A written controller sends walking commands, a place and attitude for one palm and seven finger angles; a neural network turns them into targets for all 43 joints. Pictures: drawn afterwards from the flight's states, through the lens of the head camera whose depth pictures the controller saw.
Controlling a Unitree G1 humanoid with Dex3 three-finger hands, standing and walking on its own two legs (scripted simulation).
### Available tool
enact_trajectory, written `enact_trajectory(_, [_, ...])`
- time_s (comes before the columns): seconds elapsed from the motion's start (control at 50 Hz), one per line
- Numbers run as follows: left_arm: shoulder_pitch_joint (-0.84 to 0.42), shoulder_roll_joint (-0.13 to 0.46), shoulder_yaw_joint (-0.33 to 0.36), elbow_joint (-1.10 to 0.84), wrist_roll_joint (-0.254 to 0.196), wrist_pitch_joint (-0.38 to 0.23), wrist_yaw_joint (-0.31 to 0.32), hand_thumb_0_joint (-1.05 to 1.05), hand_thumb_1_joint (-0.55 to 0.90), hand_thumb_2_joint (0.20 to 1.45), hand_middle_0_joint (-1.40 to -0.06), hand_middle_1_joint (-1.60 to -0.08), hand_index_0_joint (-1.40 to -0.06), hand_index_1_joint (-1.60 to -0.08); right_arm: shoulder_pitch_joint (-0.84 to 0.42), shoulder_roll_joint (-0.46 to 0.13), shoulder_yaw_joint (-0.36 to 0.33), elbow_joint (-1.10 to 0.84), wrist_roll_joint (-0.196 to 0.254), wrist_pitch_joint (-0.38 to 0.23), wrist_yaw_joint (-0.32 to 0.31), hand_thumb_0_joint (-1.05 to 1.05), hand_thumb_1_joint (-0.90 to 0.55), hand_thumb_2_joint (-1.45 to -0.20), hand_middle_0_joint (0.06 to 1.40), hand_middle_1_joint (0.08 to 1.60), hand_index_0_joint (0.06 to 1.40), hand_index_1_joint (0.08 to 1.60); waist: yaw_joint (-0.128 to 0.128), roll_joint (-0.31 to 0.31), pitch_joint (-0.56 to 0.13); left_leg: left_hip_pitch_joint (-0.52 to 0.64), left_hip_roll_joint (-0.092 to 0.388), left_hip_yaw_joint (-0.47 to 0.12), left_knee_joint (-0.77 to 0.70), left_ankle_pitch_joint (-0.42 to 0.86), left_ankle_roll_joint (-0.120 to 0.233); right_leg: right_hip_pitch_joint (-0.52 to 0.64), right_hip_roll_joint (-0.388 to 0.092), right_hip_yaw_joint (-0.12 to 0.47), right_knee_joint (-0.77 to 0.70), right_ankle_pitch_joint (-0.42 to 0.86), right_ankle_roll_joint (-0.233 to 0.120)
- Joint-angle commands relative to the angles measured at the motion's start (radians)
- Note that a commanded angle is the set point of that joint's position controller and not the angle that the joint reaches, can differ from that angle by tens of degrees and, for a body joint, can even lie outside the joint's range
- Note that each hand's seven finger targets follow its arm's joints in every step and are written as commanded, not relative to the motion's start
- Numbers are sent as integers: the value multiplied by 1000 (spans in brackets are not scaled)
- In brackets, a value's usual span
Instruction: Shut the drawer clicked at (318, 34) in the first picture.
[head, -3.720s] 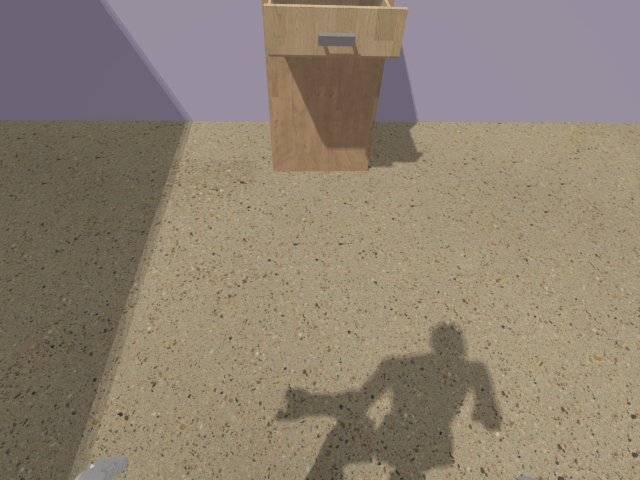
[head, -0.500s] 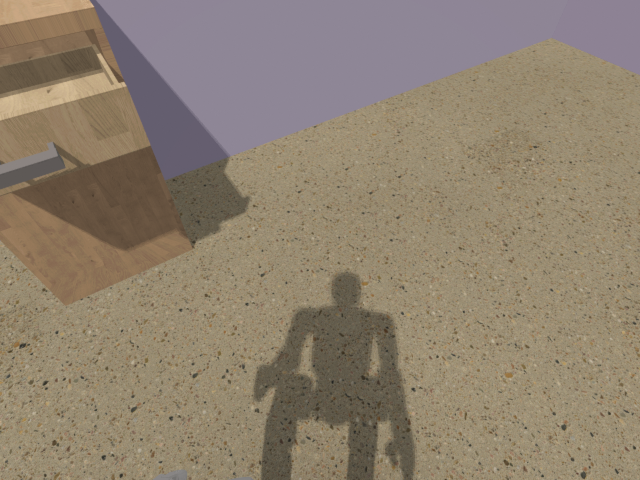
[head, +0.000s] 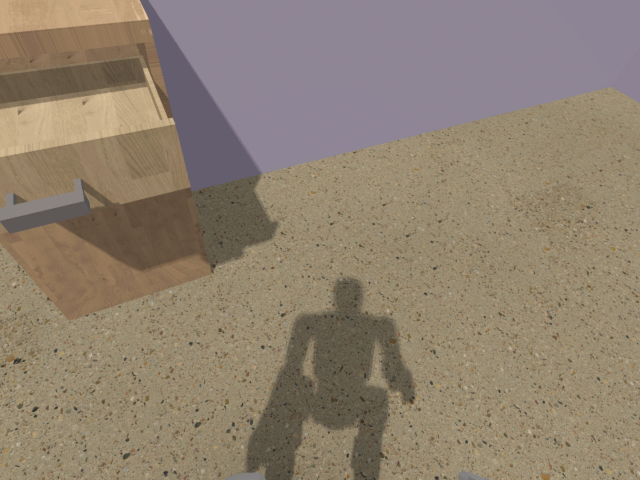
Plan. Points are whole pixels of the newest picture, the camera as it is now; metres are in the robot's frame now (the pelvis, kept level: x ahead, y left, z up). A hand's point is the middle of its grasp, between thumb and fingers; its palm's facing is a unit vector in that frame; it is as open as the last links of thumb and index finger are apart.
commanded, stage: turn to face it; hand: left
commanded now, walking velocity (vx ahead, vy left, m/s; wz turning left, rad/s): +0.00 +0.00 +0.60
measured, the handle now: (46, 201) +0.45 +0.48 +0.02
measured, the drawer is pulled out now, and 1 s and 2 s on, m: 0.30 0.30 0.30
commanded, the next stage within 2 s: take the last steps up to it in 0.74 s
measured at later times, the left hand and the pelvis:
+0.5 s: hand (198, 468) +0.15 +0.17 -0.12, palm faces +0.28 -0.92 -0.26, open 7.3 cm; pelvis +0.07 -0.04 +0.01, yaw +17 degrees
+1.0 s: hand out of the picture -0.05 +0.19 -0.17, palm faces +0.51 -0.83 -0.22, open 7.4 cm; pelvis +0.05 +0.00 +0.01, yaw +27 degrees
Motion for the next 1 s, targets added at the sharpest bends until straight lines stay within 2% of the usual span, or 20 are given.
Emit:
enact_trajectory(0.0, [-64,55,15,-108,7,-17,5,0,900,900,-200,-300,-200,-300,151,-141,-25,18,11,1,-32,0,-900,-900,200,300,200,300,-50,154,-18,143,272,-313,-333,564,127,-253,-79,69,150,75,38])
enact_trajectory(0.08, [-49,52,33,-140,4,18,12,0,900,900,-200,-300,-200,-300,137,-151,-44,-5,7,9,-32,0,-900,-900,200,300,200,300,-24,133,-113,126,206,-247,-301,630,118,-180,-47,54,39,140,64])
enact_trajectory(0.16, [-148,77,44,-207,6,38,13,0,900,900,-200,-300,-200,-300,125,-183,-56,-23,2,36,-24,0,-900,-900,200,300,200,300,-41,171,-87,89,189,-312,-326,369,124,-198,-41,57,-65,161,77])
enact_trajectory(0.24, [-227,92,46,-263,0,38,16,0,900,900,-200,-300,-200,-300,129,-205,-70,-36,-5,57,-21,0,-900,-900,200,300,200,300,-60,205,-68,89,175,-383,-287,349,118,-149,-7,43,-220,140,78])
enact_trajectory(0.3, [-189,107,50,-277,-5,27,19,0,900,900,-200,-300,-200,-300,102,-218,-79,-58,-2,68,-19,0,-900,-900,200,300,200,300,-27,175,-89,34,151,-416,-205,370,89,5,17,45,-421,217,69])
enact_trajectory(0.32, [-156,126,54,-276,-5,18,21,0,900,900,-200,-300,-200,-300,92,-213,-80,-67,4,69,-17,0,-900,-900,200,300,200,300,-5,131,-107,-6,108,-393,-138,308,46,108,-6,55,-576,331,67])
enact_trajectory(0.34, [-133,199,64,-275,6,6,27,0,900,900,-200,-300,-200,-300,118,-162,-75,-75,15,67,-10,0,-900,-900,200,300,200,300,-2,-49,-146,-131,18,-296,19,107,-28,271,-176,201,-684,430,29])
enact_trajectory(0.36, [-113,299,83,-283,18,3,32,0,900,900,-200,-300,-200,-300,117,-108,-66,-109,16,70,-9,0,-900,-900,200,300,200,300,5,-295,-141,-285,-117,-140,276,-338,-103,299,-443,418,-707,659,-90])
enact_trajectory(0.38, [-109,293,75,-296,8,11,32,0,900,900,-200,-300,-200,-300,99,-155,-81,-113,7,81,-12,0,-900,-900,200,300,200,300,11,-185,-132,-250,-67,-197,470,-374,-94,169,-482,377,-700,659,-156])
enact_trajectory(0.42, [-248,220,58,-329,6,13,34,0,900,900,-200,-300,-200,-300,106,-146,-84,-84,2,107,1,0,-900,-900,200,300,200,300,-53,-139,-46,-243,-21,-196,609,-229,-107,36,-359,239,-735,450,-124])
enact_trajectory(0.48, [-274,177,43,-339,7,8,32,0,900,900,-200,-300,-200,-300,129,-127,-75,-74,-2,112,14,0,-900,-900,200,300,200,300,-75,-110,-33,-236,-8,-159,608,-131,-124,44,-285,77,-702,529,-97])
enact_trajectory(0.68, [-118,255,60,-277,23,19,24,0,900,900,-200,-300,-200,-300,-28,-115,-45,-128,12,106,13,0,-900,-900,200,300,200,300,4,-179,-88,-72,-28,-67,185,-204,-117,142,-318,28,-610,748,-129])
enact_trajectory(0.72, [-131,265,63,-266,22,23,23,0,900,900,-200,-300,-200,-300,2,-122,-41,-122,13,97,10,0,-900,-900,200,300,200,300,-15,-172,-112,11,-38,-51,52,-156,-105,136,-314,13,-562,748,-109])
enact_trajectory(0.76, [-144,251,61,-261,7,31,19,0,900,900,-200,-300,-200,-300,77,-160,-47,-95,11,85,8,0,-900,-900,200,300,200,300,-62,-81,-149,212,-23,-62,-186,66,-89,50,-265,-48,-435,633,-35])
enact_trajectory(0.78, [-122,205,54,-279,-1,37,16,0,900,900,-200,-300,-200,-300,120,-256,-69,-94,2,72,3,0,-900,-900,200,300,200,300,-85,155,-201,376,163,-282,-254,295,-20,-126,-172,-100,-250,372,33])
enact_trajectory(0.8, [-163,144,29,-314,-3,42,13,0,900,900,-200,-300,-200,-300,165,-345,-86,-93,4,73,-7,0,-900,-900,200,300,200,300,-113,374,-193,397,372,-519,-281,702,117,-306,-73,-56,-73,-138,84])
enact_trajectory(0.82, [-190,174,29,-309,3,52,21,0,900,900,-200,-300,-200,-300,164,-334,-78,-76,1,83,-13,0,-900,-900,200,300,200,300,-114,249,-183,331,385,-442,-254,695,174,-262,-82,41,22,-138,62])
enact_trajectory(0.84, [-194,159,31,-284,6,54,19,0,900,900,-200,-300,-200,-300,124,-285,-63,-73,-2,74,-23,0,-900,-900,200,300,200,300,-92,222,-144,302,312,-385,-281,599,151,-275,-85,60,50,-67,61])
enact_trajectory(0.9, [-161,165,32,-229,10,45,-2,0,900,900,-200,-300,-200,-300,69,-222,-40,-77,2,58,-31,0,-900,-900,200,300,200,300,-64,236,-82,294,215,-311,-308,423,110,-317,-69,63,115,82,59])
enact_trajectory(0.98, [-148,149,20,-201,13,35,-13,0,900,900,-200,-300,-200,-300,140,-198,-36,-44,6,36,-30,0,-900,-900,200,300,200,300,-68,177,-37,297,188,-300,-370,277,115,-306,-59,44,44,139,60])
